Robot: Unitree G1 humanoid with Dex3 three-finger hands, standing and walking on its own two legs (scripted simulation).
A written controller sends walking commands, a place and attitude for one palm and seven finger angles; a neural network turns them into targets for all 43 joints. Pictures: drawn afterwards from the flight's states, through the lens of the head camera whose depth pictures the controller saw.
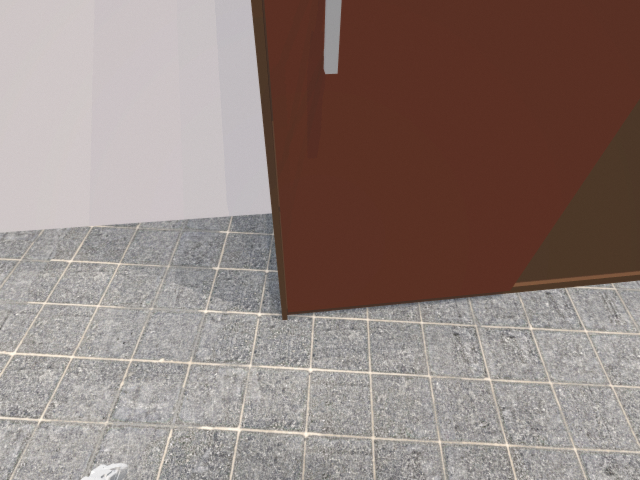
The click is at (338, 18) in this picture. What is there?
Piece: wardrobe's sliding door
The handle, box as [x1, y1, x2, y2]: [324, 0, 341, 73]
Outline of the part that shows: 325,0 324,71 325,73 337,73 341,0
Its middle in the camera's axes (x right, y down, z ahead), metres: +0.02 -0.38 +0.63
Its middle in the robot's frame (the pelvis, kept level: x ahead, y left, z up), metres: +0.76 +0.03 +0.27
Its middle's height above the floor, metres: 1.04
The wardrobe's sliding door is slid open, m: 0.00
